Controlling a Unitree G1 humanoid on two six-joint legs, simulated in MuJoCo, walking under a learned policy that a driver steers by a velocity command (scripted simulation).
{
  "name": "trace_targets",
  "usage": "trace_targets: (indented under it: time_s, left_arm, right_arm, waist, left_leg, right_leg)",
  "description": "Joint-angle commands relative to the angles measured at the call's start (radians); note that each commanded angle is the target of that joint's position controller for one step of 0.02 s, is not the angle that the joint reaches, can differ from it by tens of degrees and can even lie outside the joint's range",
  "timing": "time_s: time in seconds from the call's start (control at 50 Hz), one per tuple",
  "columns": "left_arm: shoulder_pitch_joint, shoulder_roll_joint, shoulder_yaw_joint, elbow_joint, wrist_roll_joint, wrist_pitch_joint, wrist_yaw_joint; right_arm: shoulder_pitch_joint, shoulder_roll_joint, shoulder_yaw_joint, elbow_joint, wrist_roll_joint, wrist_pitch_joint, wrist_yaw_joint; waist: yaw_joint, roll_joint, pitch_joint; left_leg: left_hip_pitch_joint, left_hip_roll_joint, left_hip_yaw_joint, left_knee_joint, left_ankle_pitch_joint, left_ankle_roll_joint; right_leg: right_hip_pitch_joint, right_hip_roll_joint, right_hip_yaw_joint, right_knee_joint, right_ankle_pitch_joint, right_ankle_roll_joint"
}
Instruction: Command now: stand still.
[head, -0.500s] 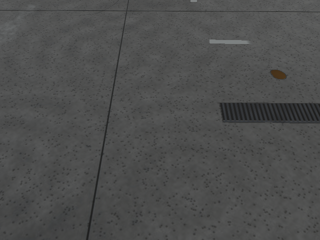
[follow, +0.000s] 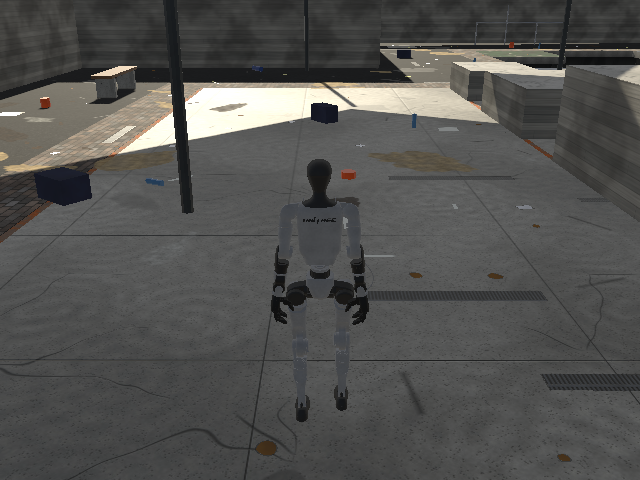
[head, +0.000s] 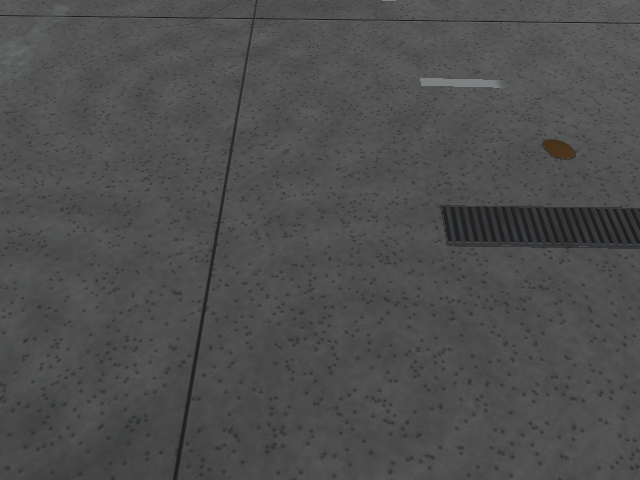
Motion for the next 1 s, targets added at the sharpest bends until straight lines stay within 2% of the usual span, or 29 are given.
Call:
trace_targets:
  time_s: [0.02, 0.14, 0.16, 0.18, 0.2, 0.22, 0.24, 0.26, 0.3, 0.34, 0.44, 0.46, 0.48, 0.5, 0.52, 0.54, 0.56, 0.58, 0.6, 0.64, 0.72, 0.78, 0.84, 0.88, 0.92, 0.94, 0.96, 0.98, 1.0]
  left_arm:
    - [0.072, 0.064, 0.007, -0.002, 0.0, -0.002, 0.002]
    - [0.076, 0.062, 0.006, 0.001, -0.001, -0.002, 0.003]
    - [0.078, 0.059, 0.006, 0.0, 0.001, 0.0, 0.002]
    - [0.062, 0.08, 0.017, -0.014, 0.003, 0.005, -0.003]
    - [0.002, 0.096, 0.026, -0.049, 0.014, 0.008, -0.016]
    - [-0.099, 0.081, 0.023, -0.11, 0.026, 0.005, -0.03]
    - [-0.197, 0.084, 0.025, -0.167, 0.032, -0.005, -0.039]
    - [-0.221, 0.092, 0.032, -0.19, 0.03, -0.017, -0.047]
    - [-0.182, 0.106, 0.048, -0.199, 0.03, -0.043, -0.065]
    - [-0.184, 0.118, 0.06, -0.223, 0.021, -0.055, -0.079]
    - [-0.237, 0.115, 0.07, -0.294, 0.014, -0.045, -0.094]
    - [-0.179, 0.119, 0.075, -0.286, 0.012, -0.048, -0.092]
    - [-0.049, 0.137, 0.089, -0.252, 0.01, -0.053, -0.085]
    - [0.159, 0.185, 0.114, -0.185, 0.011, -0.063, -0.07]
    - [0.367, 0.304, 0.147, -0.147, 0.034, -0.077, -0.051]
    - [0.396, 0.332, 0.137, -0.137, 0.043, -0.083, -0.057]
    - [0.175, 0.263, 0.112, -0.177, 0.043, -0.074, -0.057]
    - [0.08, 0.227, 0.101, -0.21, 0.037, -0.08, -0.062]
    - [0.061, 0.22, 0.095, -0.209, 0.027, -0.088, -0.067]
    - [0.048, 0.17, 0.072, -0.199, 0.019, -0.101, -0.061]
    - [0.138, 0.174, 0.063, -0.183, 0.012, -0.122, -0.053]
    - [0.189, 0.159, 0.055, -0.186, 0.007, -0.136, -0.057]
    - [0.229, 0.165, 0.05, -0.178, -0.005, -0.15, -0.048]
    - [0.239, 0.193, 0.052, -0.173, -0.007, -0.152, -0.044]
    - [0.245, 0.23, 0.057, -0.167, 0.007, -0.144, -0.038]
    - [0.247, 0.257, 0.065, -0.162, 0.021, -0.132, -0.03]
    - [0.239, 0.286, 0.074, -0.158, 0.035, -0.116, -0.02]
    - [0.197, 0.304, 0.082, -0.166, 0.037, -0.102, -0.015]
    - [0.191, 0.236, 0.069, -0.193, 0.036, -0.104, -0.023]
  right_arm:
    - [0.098, -0.064, -0.008, 0.001, 0.0, -0.003, -0.002]
    - [0.103, -0.063, -0.007, 0.001, 0.0, -0.004, -0.002]
    - [0.128, -0.07, -0.011, 0.005, -0.003, -0.003, -0.001]
    - [0.145, -0.115, -0.03, 0.001, -0.002, 0.004, 0.002]
    - [0.192, -0.164, -0.049, 0.002, -0.004, 0.011, 0.007]
    - [0.234, -0.194, -0.064, 0.007, 0.0, 0.012, 0.011]
    - [0.236, -0.176, -0.065, 0.004, -0.004, 0.006, 0.012]
    - [0.221, -0.161, -0.064, -0.005, -0.01, -0.004, 0.012]
    - [0.183, -0.171, -0.073, -0.029, -0.013, -0.031, 0.015]
    - [0.144, -0.183, -0.08, -0.052, -0.008, -0.055, 0.018]
    - [0.13, -0.203, -0.088, -0.075, -0.008, -0.082, 0.028]
    - [0.107, -0.21, -0.089, -0.082, -0.005, -0.086, 0.033]
    - [0.079, -0.226, -0.091, -0.088, -0.006, -0.091, 0.037]
    - [0.07, -0.224, -0.086, -0.091, -0.015, -0.095, 0.044]
    - [0.056, -0.183, -0.072, -0.124, -0.007, -0.096, 0.052]
    - [0.037, -0.102, -0.057, -0.181, 0.0, -0.111, 0.066]
    - [-0.05, -0.144, -0.067, -0.219, -0.003, -0.108, 0.073]
    - [-0.074, -0.172, -0.072, -0.228, -0.004, -0.107, 0.084]
    - [-0.067, -0.164, -0.073, -0.222, -0.012, -0.105, 0.092]
    - [-0.046, -0.131, -0.069, -0.226, -0.038, -0.078, 0.105]
    - [-0.216, -0.139, -0.066, -0.297, -0.031, -0.039, 0.117]
    - [-0.391, -0.144, -0.061, -0.368, -0.023, -0.04, 0.119]
    - [-0.491, -0.121, -0.047, -0.409, -0.011, -0.043, 0.125]
    - [-0.501, -0.126, -0.044, -0.42, -0.009, -0.046, 0.118]
    - [-0.452, -0.166, -0.057, -0.416, -0.008, -0.048, 0.1]
    - [-0.366, -0.195, -0.068, -0.399, -0.007, -0.048, 0.09]
    - [-0.196, -0.236, -0.086, -0.358, -0.005, -0.05, 0.078]
    - [0.024, -0.275, -0.107, -0.293, -0.01, -0.049, 0.063]
    - [0.188, -0.358, -0.132, -0.264, -0.036, -0.048, 0.048]
  waist:
    - [0.0, 0.008, 0.064]
    - [0.0, 0.009, 0.065]
    - [-0.011, 0.017, 0.031]
    - [-0.026, 0.067, 0.042]
    - [-0.063, 0.127, 0.108]
    - [-0.1, 0.183, 0.213]
    - [-0.12, 0.171, 0.291]
    - [-0.1, 0.115, 0.29]
    - [-0.059, 0.068, 0.203]
    - [-0.031, 0.092, 0.153]
    - [-0.025, 0.122, 0.172]
    - [0.009, 0.113, 0.16]
    - [0.079, 0.091, 0.111]
    - [0.17, 0.009, -0.005]
    - [0.251, -0.201, -0.135]
    - [0.196, -0.362, -0.182]
    - [0.093, -0.216, -0.04]
    - [0.052, -0.075, -0.006]
    - [0.023, -0.024, -0.014]
    - [-0.032, -0.063, 0.021]
    - [-0.021, -0.022, 0.123]
    - [0.011, -0.012, 0.168]
    - [0.026, -0.021, 0.184]
    - [0.018, -0.041, 0.161]
    - [-0.016, -0.091, 0.072]
    - [-0.06, -0.128, 0.0]
    - [-0.141, -0.156, -0.095]
    - [-0.25, -0.141, -0.196]
    - [-0.283, -0.064, -0.314]
  left_leg:
    - [-0.121, 0.124, -0.093, -0.08, 0.211, 0.018]
    - [-0.115, 0.125, -0.092, -0.081, 0.23, 0.019]
    - [-0.097, 0.111, -0.097, -0.105, 0.043, 0.032]
    - [-0.092, 0.11, -0.143, -0.126, -0.262, 0.071]
    - [-0.076, 0.178, -0.268, -0.205, -0.539, 0.126]
    - [-0.063, 0.293, -0.402, -0.305, -0.684, 0.187]
    - [-0.062, 0.368, -0.479, -0.349, -0.622, 0.226]
    - [-0.005, 0.375, -0.474, -0.35, -0.518, 0.232]
    - [0.096, 0.347, -0.399, -0.328, -0.349, 0.216]
    - [0.064, 0.31, -0.313, -0.328, -0.272, 0.19]
    - [-0.071, 0.295, -0.187, -0.319, -0.158, 0.182]
    - [-0.128, 0.29, -0.154, -0.271, -0.055, 0.178]
    - [-0.191, 0.265, -0.102, -0.134, 0.182, 0.166]
    - [-0.272, 0.2, -0.021, 0.148, 0.418, 0.145]
    - [-0.499, 0.087, 0.082, 0.596, 0.336, 0.091]
    - [-0.706, -0.051, -0.034, 0.875, -0.199, 0.089]
    - [-0.787, 0.027, -0.104, 0.999, -0.062, 0.114]
    - [-0.768, 0.098, -0.087, 0.99, 0.059, 0.121]
    - [-0.708, 0.139, -0.074, 0.933, 0.107, 0.116]
    - [-0.653, 0.171, -0.057, 0.87, 0.127, 0.076]
    - [-0.801, 0.184, 0.009, 0.776, 0.229, 0.024]
    - [-0.782, 0.161, 0.061, 0.542, 0.33, 0.008]
    - [-0.641, 0.126, 0.121, 0.315, 0.427, 0.042]
    - [-0.586, 0.095, 0.144, 0.23, 0.419, 0.075]
    - [-0.49, 0.008, 0.185, 0.205, 0.321, 0.107]
    - [-0.4, -0.032, 0.189, 0.211, 0.247, 0.121]
    - [-0.229, -0.058, 0.167, 0.214, 0.179, 0.14]
    - [0.008, -0.044, 0.149, 0.155, 0.161, 0.155]
    - [0.283, 0.16, -0.083, 0.201, -0.155, 0.183]
  right_leg:
    - [0.056, -0.101, 0.096, -0.038, 0.144, -0.026]
    - [0.056, -0.102, 0.093, -0.033, 0.149, -0.023]
    - [0.053, -0.075, 0.074, -0.018, 0.01, -0.029]
    - [-0.01, -0.013, 0.019, 0.074, -0.228, -0.044]
    - [-0.178, 0.025, -0.019, 0.18, -0.369, -0.046]
    - [-0.347, 0.017, -0.077, 0.289, -0.344, -0.041]
    - [-0.472, -0.045, -0.059, 0.402, -0.275, -0.038]
    - [-0.567, -0.072, -0.033, 0.464, -0.233, -0.033]
    - [-0.602, -0.097, -0.009, 0.493, -0.163, -0.028]
    - [-0.519, -0.096, -0.013, 0.434, -0.112, -0.027]
    - [-0.282, -0.061, -0.095, 0.238, -0.089, -0.052]
    - [-0.156, -0.037, -0.124, 0.205, -0.079, -0.067]
    - [0.03, 0.01, -0.159, 0.18, -0.087, -0.079]
    - [0.29, 0.04, -0.162, 0.16, -0.125, -0.096]
    - [0.528, -0.19, 0.188, 0.012, -0.5, -0.151]
    - [0.543, -0.391, 0.756, -0.27, -0.908, -0.191]
    - [0.371, -0.386, 0.761, -0.277, -0.822, -0.172]
    - [0.268, -0.371, 0.605, -0.231, -0.66, -0.164]
    - [0.189, -0.326, 0.483, -0.249, -0.542, -0.158]
    - [0.083, -0.259, 0.341, -0.293, -0.437, -0.14]
    - [0.075, -0.212, 0.199, -0.368, -0.232, -0.16]
    - [0.066, -0.172, 0.096, -0.412, -0.024, -0.173]
    - [0.102, -0.183, 0.028, -0.49, 0.237, -0.167]
    - [0.22, -0.2, -0.023, -0.449, 0.519, -0.158]
    - [0.364, -0.217, -0.053, -0.294, 0.998, -0.139]
    - [0.412, -0.228, -0.06, -0.149, 1.17, -0.131]
    - [0.404, -0.244, -0.063, 0.068, 1.245, -0.125]
    - [0.315, -0.219, -0.083, 0.366, 1.148, -0.117]
    - [0.06, -0.153, -0.067, 0.729, 0.74, -0.129]
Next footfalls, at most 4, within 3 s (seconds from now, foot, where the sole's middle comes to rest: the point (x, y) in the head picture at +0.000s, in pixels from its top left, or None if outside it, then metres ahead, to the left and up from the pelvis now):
0.50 right None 0.24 -0.17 -0.78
0.98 left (338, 395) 0.71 -0.01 -0.78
1.46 right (401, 243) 1.18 -0.19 -0.78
1.92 left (345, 143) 1.62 -0.04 -0.78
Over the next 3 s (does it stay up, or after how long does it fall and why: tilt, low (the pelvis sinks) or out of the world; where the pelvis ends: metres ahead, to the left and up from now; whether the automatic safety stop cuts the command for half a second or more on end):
stays up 2.32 0.27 -0.01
